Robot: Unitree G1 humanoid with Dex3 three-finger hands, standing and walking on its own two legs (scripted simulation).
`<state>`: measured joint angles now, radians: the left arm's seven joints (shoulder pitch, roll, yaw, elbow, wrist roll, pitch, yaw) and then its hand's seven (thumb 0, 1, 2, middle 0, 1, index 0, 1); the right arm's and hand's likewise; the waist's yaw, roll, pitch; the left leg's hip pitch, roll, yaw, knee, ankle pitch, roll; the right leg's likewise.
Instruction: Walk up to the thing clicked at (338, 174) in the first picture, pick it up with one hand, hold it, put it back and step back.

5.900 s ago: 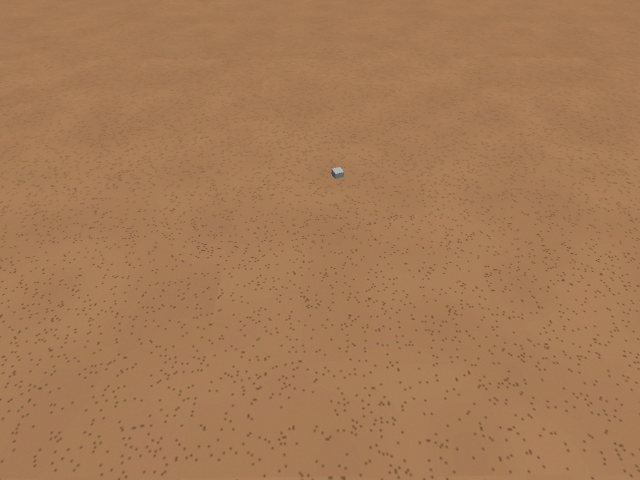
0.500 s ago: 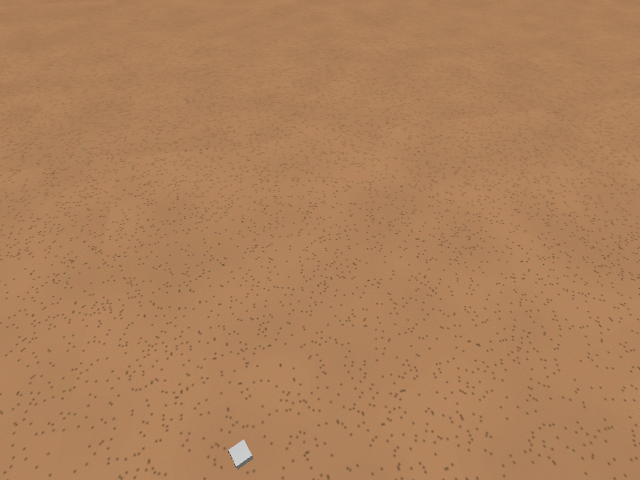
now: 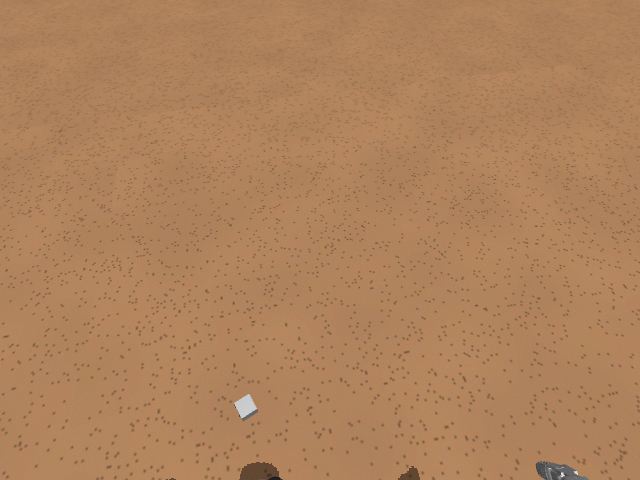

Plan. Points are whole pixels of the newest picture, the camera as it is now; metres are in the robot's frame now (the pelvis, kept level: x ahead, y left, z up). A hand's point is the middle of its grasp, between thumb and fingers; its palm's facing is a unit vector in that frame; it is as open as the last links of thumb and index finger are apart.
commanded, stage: walk up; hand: left
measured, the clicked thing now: (246, 407) +0.40 +0.24 -0.75
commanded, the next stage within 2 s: stand in 1.62 s
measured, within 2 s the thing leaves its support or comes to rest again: neither
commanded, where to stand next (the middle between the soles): +0.06 +0.01 m, yaw +1 degrees
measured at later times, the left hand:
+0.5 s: hand out of the picture +0.00 +0.26 -0.15, palm faces +0.08 -0.93 -0.36, open 7.4 cm
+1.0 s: hand out of the picture +0.09 +0.29 -0.15, palm faces +0.05 -0.92 -0.40, open 7.4 cm
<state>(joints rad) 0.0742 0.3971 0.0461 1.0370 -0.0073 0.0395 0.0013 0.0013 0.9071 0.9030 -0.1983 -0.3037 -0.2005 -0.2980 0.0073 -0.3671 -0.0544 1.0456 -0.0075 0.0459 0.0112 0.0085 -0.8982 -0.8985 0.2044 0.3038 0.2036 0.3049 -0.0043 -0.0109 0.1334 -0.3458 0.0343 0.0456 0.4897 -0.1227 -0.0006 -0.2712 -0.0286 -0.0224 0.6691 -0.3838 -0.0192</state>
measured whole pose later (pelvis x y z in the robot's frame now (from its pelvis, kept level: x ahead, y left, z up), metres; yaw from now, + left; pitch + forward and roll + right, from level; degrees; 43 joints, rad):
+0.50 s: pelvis -0.02 -0.01 +0.00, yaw +5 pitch -2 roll +1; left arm 0.28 0.38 0.06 0.95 0.02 0.02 -0.02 0.00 0.90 0.90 -0.20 -0.30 -0.20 -0.30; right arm 0.22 -0.35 -0.05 0.97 -0.04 -0.03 0.03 0.01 -0.90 -0.90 0.20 0.30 0.20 0.30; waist 0.01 -0.04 0.06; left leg -0.15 -0.01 0.01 0.49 -0.30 0.01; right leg -0.30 -0.02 -0.02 0.79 -0.48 -0.02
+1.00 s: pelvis -0.01 +0.01 -0.01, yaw +3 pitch -2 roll +1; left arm 0.10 0.39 0.04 0.94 0.00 0.01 0.01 0.00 0.90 0.90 -0.20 -0.30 -0.20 -0.30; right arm 0.15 -0.37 -0.04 0.99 -0.03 0.03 0.02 0.01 -0.90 -0.90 0.20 0.30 0.20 0.30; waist 0.00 -0.02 0.13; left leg -0.25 0.01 0.01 0.65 -0.36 -0.01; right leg -0.41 -0.03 0.06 0.74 -0.37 0.00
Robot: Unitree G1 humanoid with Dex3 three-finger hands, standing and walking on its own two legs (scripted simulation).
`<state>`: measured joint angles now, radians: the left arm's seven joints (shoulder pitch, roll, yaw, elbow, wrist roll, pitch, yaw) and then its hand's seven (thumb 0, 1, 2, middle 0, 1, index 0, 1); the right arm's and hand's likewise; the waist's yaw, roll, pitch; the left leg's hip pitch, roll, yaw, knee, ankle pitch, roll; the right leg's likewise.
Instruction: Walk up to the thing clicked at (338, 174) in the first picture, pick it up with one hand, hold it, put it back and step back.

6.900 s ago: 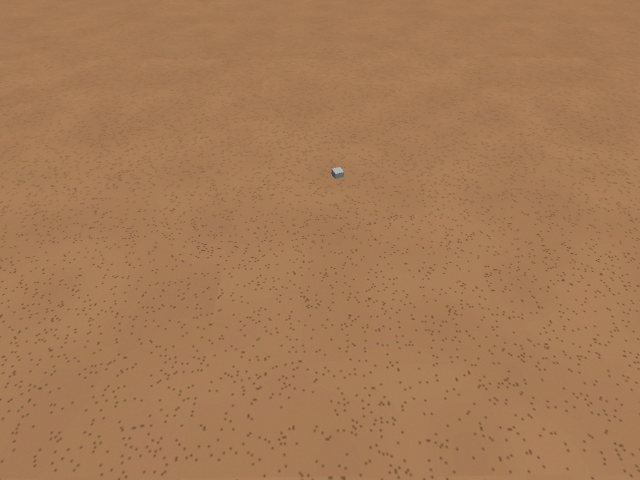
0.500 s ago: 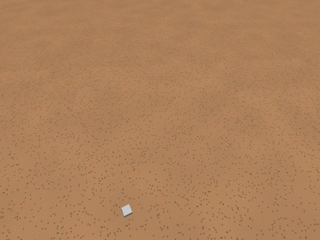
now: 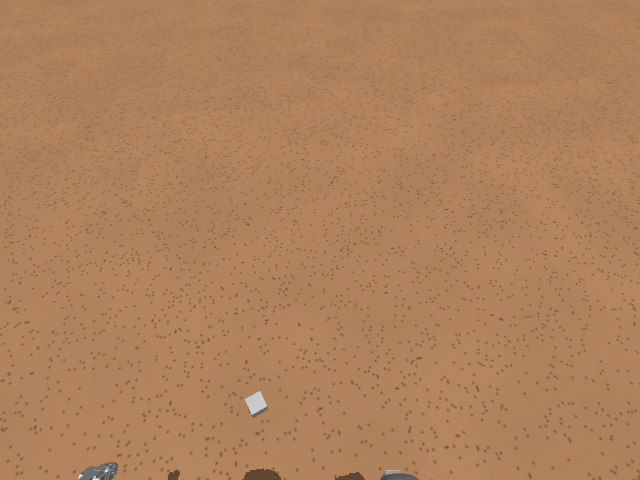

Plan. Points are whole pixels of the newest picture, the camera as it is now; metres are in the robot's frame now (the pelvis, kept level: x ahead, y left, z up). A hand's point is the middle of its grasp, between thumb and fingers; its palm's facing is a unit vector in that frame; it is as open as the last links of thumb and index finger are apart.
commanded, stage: walk up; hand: left
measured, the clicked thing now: (256, 404) +0.43 +0.21 -0.74
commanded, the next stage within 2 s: stand in 0.62 s
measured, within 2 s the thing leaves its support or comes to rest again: neither
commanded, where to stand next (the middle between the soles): +0.08 +0.00 m, yaw -2 degrees
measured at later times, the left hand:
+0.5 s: hand out of the picture +0.11 +0.24 -0.13, palm faces -0.05 -0.95 -0.30, open 7.4 cm
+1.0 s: hand out of the picture +0.10 +0.26 -0.13, palm faces -0.05 -0.94 -0.34, open 7.4 cm
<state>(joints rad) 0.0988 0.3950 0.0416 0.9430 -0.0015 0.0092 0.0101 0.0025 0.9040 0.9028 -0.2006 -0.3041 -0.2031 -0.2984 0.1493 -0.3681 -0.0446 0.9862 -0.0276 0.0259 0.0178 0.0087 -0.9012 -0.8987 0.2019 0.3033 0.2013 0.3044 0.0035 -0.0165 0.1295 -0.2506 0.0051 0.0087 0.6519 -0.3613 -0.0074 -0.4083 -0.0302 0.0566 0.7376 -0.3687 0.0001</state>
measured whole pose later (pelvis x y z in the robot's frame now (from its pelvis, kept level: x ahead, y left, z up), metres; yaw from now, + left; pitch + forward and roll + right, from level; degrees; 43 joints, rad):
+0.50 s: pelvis +0.01 +0.00 +0.02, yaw -3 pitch -2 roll +0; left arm 0.10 0.34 0.01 1.08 0.00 0.00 -0.03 0.00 0.91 0.90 -0.20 -0.30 -0.20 -0.30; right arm 0.11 -0.36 0.00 1.08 -0.02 -0.03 0.00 0.01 -0.90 -0.90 0.20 0.30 0.20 0.30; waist 0.00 -0.02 0.05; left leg -0.12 0.03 0.05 0.43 -0.26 -0.02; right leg -0.18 0.01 0.05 0.45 -0.23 0.00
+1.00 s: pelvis +0.01 +0.00 +0.03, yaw -2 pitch -2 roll +0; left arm 0.08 0.36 0.00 1.14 0.00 -0.01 -0.01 0.00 0.91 0.90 -0.20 -0.30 -0.20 -0.30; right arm 0.08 -0.35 0.00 1.14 -0.01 -0.01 0.01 0.01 -0.90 -0.90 0.20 0.30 0.20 0.30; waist -0.01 0.00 0.05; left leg -0.07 0.02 0.04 0.31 -0.20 -0.01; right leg -0.12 0.00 0.04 0.32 -0.16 0.01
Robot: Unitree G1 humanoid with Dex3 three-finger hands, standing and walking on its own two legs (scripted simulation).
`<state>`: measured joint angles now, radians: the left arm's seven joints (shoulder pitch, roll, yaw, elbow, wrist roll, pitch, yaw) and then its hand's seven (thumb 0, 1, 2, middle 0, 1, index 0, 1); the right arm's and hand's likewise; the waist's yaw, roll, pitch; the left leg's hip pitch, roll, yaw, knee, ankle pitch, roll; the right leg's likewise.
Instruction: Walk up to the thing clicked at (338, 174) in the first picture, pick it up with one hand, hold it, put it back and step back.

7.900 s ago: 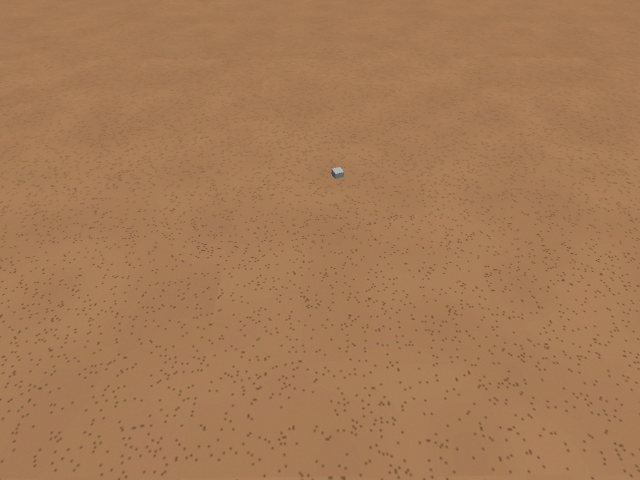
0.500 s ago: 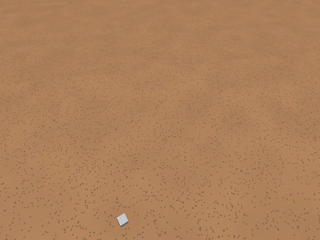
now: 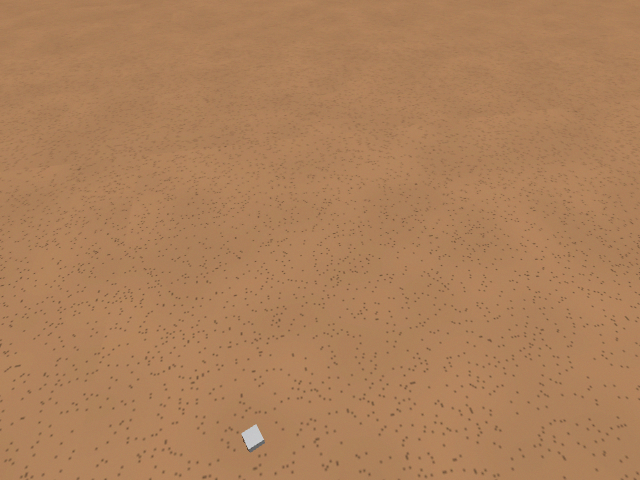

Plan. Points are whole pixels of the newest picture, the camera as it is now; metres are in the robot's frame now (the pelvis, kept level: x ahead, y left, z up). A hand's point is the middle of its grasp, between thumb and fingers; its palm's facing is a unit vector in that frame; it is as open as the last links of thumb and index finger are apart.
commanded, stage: stand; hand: left
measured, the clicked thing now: (253, 438) +0.41 +0.22 -0.77
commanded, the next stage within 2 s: none
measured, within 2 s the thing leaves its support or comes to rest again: neither
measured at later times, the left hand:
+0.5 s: hand out of the picture +0.07 +0.26 -0.16, palm faces -0.02 -0.94 -0.34, open 7.4 cm
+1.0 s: hand out of the picture +0.07 +0.26 -0.16, palm faces -0.02 -0.94 -0.34, open 7.4 cm
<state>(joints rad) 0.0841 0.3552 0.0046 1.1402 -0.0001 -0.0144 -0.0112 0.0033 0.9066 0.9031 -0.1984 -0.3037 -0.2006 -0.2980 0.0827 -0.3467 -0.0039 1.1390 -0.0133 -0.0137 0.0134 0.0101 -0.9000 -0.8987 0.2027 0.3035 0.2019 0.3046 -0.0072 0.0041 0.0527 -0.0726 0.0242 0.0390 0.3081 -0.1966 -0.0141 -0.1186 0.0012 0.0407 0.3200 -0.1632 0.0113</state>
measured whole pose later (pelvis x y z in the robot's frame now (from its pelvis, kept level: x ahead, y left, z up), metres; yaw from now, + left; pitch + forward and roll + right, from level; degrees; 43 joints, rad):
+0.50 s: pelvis -0.01 +0.00 +0.00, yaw +0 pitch -2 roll +0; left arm 0.11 0.35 0.00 1.14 0.00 -0.02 -0.01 0.00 0.91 0.90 -0.20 -0.30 -0.20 -0.30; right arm 0.10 -0.35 -0.01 1.14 -0.01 -0.01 0.02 0.01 -0.90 -0.90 0.20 0.30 0.20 0.30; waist 0.00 0.00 0.05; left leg -0.08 0.02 0.03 0.31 -0.19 -0.01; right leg -0.12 0.00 0.04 0.31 -0.15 0.01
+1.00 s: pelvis +0.00 +0.01 +0.00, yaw +1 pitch -2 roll +0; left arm 0.12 0.35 0.00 1.13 0.00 -0.01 -0.01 0.00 0.91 0.90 -0.20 -0.30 -0.20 -0.30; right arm 0.11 -0.35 0.00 1.14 -0.01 -0.01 0.01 0.01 -0.90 -0.90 0.20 0.30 0.20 0.30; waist 0.00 0.00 0.05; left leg -0.08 0.01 0.03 0.31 -0.19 0.00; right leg -0.12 -0.01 0.04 0.32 -0.16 0.02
